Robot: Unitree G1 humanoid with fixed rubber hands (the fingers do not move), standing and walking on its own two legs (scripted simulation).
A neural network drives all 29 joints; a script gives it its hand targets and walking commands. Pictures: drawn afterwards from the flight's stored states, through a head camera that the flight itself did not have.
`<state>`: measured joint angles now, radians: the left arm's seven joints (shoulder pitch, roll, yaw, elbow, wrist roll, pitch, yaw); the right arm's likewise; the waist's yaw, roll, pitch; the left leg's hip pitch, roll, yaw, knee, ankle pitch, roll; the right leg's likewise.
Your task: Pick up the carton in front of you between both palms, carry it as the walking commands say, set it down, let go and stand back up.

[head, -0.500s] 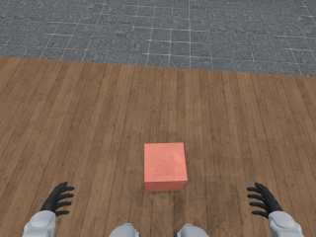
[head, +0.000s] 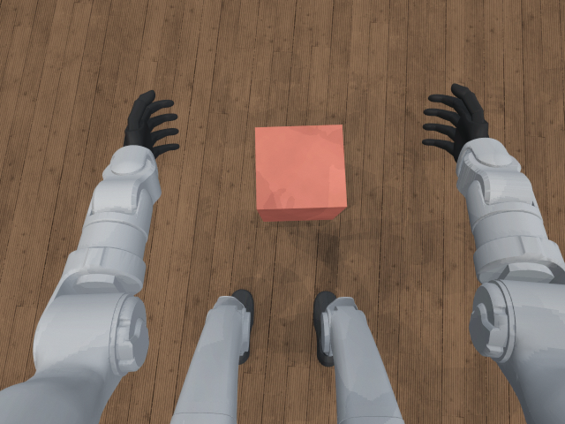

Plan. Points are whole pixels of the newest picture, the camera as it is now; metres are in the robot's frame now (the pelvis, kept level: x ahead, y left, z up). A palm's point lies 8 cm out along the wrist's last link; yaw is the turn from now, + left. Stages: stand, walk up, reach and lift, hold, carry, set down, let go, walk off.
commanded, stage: reach and lift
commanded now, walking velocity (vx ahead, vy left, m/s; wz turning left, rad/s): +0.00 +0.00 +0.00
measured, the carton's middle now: (298, 178) +0.53 -0.03 -0.55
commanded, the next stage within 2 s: none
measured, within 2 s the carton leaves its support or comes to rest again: neither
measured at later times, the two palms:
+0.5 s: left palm (193, 132) +0.53 +0.17 -0.21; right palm (411, 125) +0.55 -0.21 -0.21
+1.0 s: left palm (220, 169) +0.52 +0.16 -0.43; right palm (376, 166) +0.54 -0.21 -0.43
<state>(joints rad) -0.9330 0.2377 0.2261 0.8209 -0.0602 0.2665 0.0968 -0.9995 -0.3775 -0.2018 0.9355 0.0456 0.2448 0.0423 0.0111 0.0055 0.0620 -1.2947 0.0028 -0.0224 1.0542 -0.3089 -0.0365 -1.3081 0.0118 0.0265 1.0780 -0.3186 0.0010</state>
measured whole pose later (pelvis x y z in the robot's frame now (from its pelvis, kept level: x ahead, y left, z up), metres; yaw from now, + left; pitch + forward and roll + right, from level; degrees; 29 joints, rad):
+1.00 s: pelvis -0.03 +0.01 -0.27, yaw +1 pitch +42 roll +3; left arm -1.46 0.28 0.21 1.05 -0.14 0.13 0.15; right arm -1.53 -0.46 -0.11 1.17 0.15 0.12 -0.04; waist 0.00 0.02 0.27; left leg -2.23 -0.07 -0.04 2.04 -0.54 -0.08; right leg -2.26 0.06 0.08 2.07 -0.54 0.05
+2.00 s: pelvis -0.02 +0.00 -0.30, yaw +2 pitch +37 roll +2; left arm -1.45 0.19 0.31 0.96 -0.06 0.20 0.16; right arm -1.49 -0.34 -0.16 1.03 0.06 0.21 -0.03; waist -0.03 0.05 0.36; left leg -2.25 -0.09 -0.05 2.21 -0.60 -0.09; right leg -2.26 0.02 0.05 2.23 -0.61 0.02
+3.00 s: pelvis +0.01 +0.01 -0.08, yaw -2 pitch +37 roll +1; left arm -0.78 -0.09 0.44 0.64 0.18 0.34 0.09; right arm -0.80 0.02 -0.39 0.67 -0.20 0.37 -0.03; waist -0.01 0.02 -0.24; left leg -1.58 -0.11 -0.12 1.45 -0.50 -0.06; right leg -1.60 0.09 0.12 1.45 -0.48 0.05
